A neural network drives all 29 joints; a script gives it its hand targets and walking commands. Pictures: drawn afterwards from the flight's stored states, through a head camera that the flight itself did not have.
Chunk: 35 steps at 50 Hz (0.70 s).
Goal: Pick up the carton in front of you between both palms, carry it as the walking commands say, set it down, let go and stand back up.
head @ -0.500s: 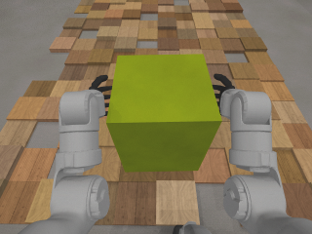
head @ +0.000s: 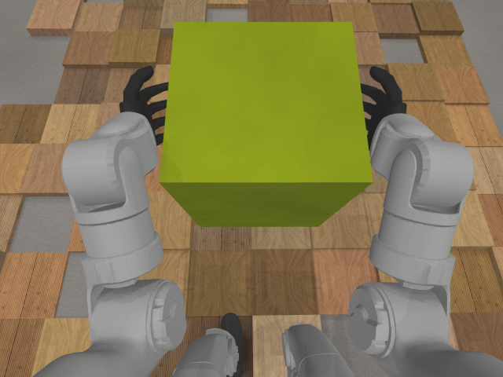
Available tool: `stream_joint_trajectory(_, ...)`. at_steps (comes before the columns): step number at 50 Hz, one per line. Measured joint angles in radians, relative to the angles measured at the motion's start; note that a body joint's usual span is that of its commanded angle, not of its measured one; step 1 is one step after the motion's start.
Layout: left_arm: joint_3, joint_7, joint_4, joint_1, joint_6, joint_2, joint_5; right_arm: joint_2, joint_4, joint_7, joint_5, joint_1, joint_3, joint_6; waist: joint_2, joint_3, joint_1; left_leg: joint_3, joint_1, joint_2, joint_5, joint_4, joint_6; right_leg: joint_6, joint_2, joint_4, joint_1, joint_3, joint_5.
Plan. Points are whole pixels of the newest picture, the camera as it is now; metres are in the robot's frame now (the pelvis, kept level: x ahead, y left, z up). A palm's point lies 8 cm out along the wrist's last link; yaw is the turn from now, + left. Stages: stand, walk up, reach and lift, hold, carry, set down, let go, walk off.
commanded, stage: carry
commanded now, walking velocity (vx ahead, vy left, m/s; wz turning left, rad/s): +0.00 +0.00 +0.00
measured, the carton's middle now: (260, 144) +0.43 -0.01 +0.05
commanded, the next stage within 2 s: none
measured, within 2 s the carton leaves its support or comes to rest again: neither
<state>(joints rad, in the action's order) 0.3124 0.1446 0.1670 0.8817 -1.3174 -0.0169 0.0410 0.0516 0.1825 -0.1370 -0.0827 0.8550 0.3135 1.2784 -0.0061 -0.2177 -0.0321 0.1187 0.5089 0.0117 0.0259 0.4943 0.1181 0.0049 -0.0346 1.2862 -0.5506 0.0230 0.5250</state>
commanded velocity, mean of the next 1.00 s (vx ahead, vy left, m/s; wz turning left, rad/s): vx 0.00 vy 0.00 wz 0.00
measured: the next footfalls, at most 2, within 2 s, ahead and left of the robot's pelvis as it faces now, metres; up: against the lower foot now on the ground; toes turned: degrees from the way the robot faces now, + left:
right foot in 0.20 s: +0.20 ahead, -0.13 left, +0.02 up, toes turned -1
left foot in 1.04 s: +0.22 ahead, +0.06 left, -0.01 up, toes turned +4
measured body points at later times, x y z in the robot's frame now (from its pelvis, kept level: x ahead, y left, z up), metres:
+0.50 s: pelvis +0.15 -0.02 +0.03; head +0.17 -0.01 +0.48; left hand +0.52 +0.16 +0.15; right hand +0.55 -0.15 +0.16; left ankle +0.09 +0.06 -0.72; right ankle +0.15 -0.13 -0.69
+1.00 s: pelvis +0.20 -0.02 +0.04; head +0.27 -0.01 +0.48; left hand +0.58 +0.15 +0.14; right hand +0.60 -0.15 +0.15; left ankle +0.16 +0.06 -0.71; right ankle +0.17 -0.13 -0.68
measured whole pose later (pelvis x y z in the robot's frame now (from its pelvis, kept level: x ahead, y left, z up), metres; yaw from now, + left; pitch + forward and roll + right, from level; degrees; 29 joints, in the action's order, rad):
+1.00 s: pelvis +0.20 -0.02 +0.04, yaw +2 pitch +7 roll -2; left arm 0.20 0.15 -0.06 0.74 -1.23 -0.04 0.07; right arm 0.01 0.00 -0.12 -0.05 0.70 0.29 1.24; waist -0.02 -0.03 0.05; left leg 0.00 0.27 0.00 0.21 0.42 -0.03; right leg 0.07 -0.03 0.57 -0.36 -0.08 0.05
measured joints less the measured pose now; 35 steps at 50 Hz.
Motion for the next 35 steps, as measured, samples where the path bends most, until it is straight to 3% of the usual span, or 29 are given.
stream_joint_trajectory(2, -0.004, 0.0, 0.014, 0.005, -0.007, -0.017, 0.016, 0.001, 0.026, 0.0, 0.013, -0.015, 0.015, 0.004, 0.008, -0.018, -0.014, 0.005, -0.026, -0.001, -0.063, -0.017, 0.011, -0.005, 0.021, -0.094, -0.031, 0.008, -0.007)
stream_joint_trajectory(5, -0.01, 0.0, 0.055, -0.001, -0.017, -0.04, 0.036, 0.004, 0.064, -0.001, 0.03, -0.022, 0.035, 0.013, 0.005, -0.019, -0.023, 0.0, -0.075, -0.015, -0.106, -0.05, 0.014, -0.015, 0.027, -0.37, -0.014, 0.004, -0.042)
stream_joint_trajectory(7, -0.014, -0.001, 0.067, 0.002, -0.016, -0.044, 0.043, 0.0, 0.07, -0.001, 0.036, -0.011, 0.045, 0.017, 0.006, -0.001, -0.019, -0.002, -0.097, -0.018, -0.105, -0.048, 0.01, -0.01, 0.024, -0.524, 0.012, -0.014, -0.135)
stream_joint_trajectory(10, -0.017, -0.005, 0.034, 0.004, -0.013, -0.037, 0.053, -0.02, 0.016, 0.0, 0.038, 0.015, 0.037, 0.02, 0.003, 0.056, 0.001, -0.001, -0.114, -0.016, -0.053, 0.014, 0.001, 0.01, 0.025, -0.75, 0.099, -0.058, -0.377)
stream_joint_trajectory(12, -0.019, -0.008, -0.02, 0.005, -0.01, -0.034, 0.063, -0.048, -0.056, 0.005, 0.037, 0.031, 0.022, 0.024, -0.037, 0.093, 0.018, -0.023, -0.123, -0.039, 0.02, 0.078, -0.016, 0.023, 0.003, -0.739, 0.117, -0.07, -0.365)
stream_joint_trajectory(15, -0.027, -0.008, -0.141, 0.011, -0.015, -0.033, 0.075, -0.078, -0.161, 0.012, 0.032, 0.03, 0.017, 0.042, -0.045, 0.145, 0.041, -0.1, -0.178, -0.021, 0.246, 0.062, -0.072, 0.032, -0.003, -0.708, 0.113, -0.076, -0.441)
stream_joint_trajectory(17, -0.036, -0.008, -0.218, 0.006, -0.016, -0.028, 0.076, -0.085, -0.233, 0.018, 0.02, 0.029, 0.021, 0.05, -0.034, 0.171, 0.051, -0.115, -0.23, -0.012, 0.202, -0.052, -0.101, 0.026, 0.002, -0.701, 0.12, -0.081, -0.517)
stream_joint_trajectory(19, -0.046, -0.009, -0.28, -0.012, -0.015, -0.022, 0.074, -0.083, -0.305, 0.023, -0.001, 0.025, 0.019, 0.047, -0.035, 0.204, 0.062, -0.106, -0.299, -0.02, 0.039, -0.207, -0.124, 0.025, -0.004, -0.691, 0.14, -0.09, -0.522)
stream_joint_trajectory(20, -0.051, -0.009, -0.309, -0.021, -0.012, -0.015, 0.069, -0.08, -0.34, 0.027, -0.011, 0.024, 0.019, 0.042, -0.036, 0.224, 0.067, -0.1, -0.33, -0.028, -0.023, -0.253, -0.123, 0.023, -0.01, -0.673, 0.146, -0.094, -0.49)
stream_joint_trajectory(25, -0.058, -0.018, -0.433, -0.075, 0.034, 0.024, 0.042, -0.04, -0.483, 0.038, -0.062, -0.014, 0.0, -0.026, -0.001, 0.292, 0.067, -0.108, -0.343, -0.004, 0.196, -0.183, -0.069, 0.022, 0.008, -0.608, 0.133, -0.089, -0.255)
stream_joint_trajectory(28, -0.08, -0.019, -0.454, -0.118, 0.062, 0.025, 0.029, -0.037, -0.474, 0.051, -0.045, -0.079, -0.028, -0.044, -0.023, 0.279, 0.076, -0.116, -0.322, -0.013, 0.258, -0.091, -0.075, 0.02, 0.002, -0.616, 0.14, -0.101, -0.274)
stream_joint_trajectory(31, -0.116, -0.014, -0.423, -0.154, 0.073, 0.022, 0.014, -0.043, -0.399, 0.047, -0.023, -0.145, -0.059, -0.037, -0.037, 0.235, 0.081, -0.115, -0.304, -0.021, 0.24, -0.022, -0.081, 0.024, 0.002, -0.593, 0.133, -0.109, -0.438)
stream_joint_trajectory(35, -0.133, -0.002, -0.343, -0.171, 0.076, 0.023, -0.01, -0.044, -0.292, 0.027, 0.004, -0.178, -0.072, -0.029, -0.038, 0.193, 0.078, -0.111, -0.301, -0.023, 0.209, -0.02, -0.091, 0.029, 0.001, -0.609, 0.143, -0.11, -0.441)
